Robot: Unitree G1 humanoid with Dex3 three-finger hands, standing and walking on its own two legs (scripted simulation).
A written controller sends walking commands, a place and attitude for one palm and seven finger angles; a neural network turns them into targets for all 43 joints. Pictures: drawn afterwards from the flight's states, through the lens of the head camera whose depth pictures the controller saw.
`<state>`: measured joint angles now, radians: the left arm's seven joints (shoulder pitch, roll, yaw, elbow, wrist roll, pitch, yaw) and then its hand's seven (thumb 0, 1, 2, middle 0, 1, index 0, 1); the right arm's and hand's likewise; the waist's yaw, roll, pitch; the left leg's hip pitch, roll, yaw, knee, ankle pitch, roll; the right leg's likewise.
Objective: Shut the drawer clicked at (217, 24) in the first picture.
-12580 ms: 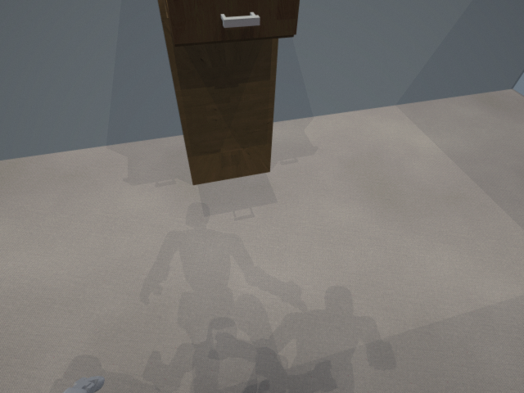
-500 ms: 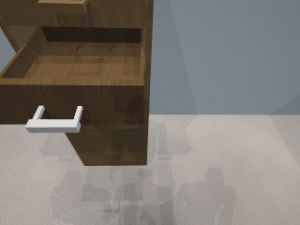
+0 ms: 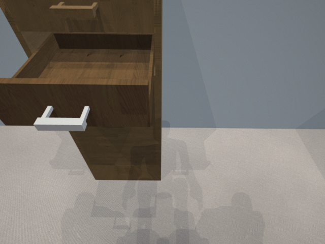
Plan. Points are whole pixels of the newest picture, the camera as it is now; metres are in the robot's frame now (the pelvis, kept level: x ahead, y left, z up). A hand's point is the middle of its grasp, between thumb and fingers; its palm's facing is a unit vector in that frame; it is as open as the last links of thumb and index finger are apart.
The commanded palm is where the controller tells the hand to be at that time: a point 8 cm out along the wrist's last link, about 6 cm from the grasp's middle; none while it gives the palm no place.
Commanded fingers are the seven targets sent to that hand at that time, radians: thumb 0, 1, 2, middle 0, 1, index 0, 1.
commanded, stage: come to a stop and stand still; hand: left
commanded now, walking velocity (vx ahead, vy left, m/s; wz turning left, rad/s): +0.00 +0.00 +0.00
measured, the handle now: (64, 117) +0.35 +0.25 +0.14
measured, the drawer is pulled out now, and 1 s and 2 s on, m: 0.25 0.25 0.25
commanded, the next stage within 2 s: look again from close up in 0.36 s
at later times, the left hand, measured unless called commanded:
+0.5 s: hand out of the picture -0.02 +0.13 -0.17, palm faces +0.05 -0.99 -0.14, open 7.4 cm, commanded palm none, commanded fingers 0.00 0.90 0.90 -0.20 -0.30 -0.20 -0.30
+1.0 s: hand out of the picture +0.04 +0.18 -0.16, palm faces +0.04 -0.97 -0.23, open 7.3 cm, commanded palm none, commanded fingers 0.00 0.90 0.90 -0.20 -0.30 -0.20 -0.30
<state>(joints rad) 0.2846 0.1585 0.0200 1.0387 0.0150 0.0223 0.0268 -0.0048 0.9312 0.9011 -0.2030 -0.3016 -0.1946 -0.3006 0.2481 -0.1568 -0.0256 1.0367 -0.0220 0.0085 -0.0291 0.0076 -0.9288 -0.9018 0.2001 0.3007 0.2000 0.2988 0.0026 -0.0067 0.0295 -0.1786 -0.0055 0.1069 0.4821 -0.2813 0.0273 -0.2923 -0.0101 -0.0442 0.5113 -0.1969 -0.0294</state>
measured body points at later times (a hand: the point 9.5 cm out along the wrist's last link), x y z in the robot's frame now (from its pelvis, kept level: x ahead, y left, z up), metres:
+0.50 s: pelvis +0.00 -0.02 +0.00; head +0.01 -0.02 +0.45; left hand -0.02 +0.18 -0.16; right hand -0.05 -0.22 -0.16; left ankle -0.01 +0.10 -0.74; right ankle +0.05 -0.10 -0.74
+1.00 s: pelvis +0.03 +0.00 +0.00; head +0.03 -0.02 +0.45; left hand +0.04 +0.23 -0.15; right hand +0.02 -0.21 -0.17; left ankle -0.01 +0.10 -0.74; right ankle +0.05 -0.10 -0.74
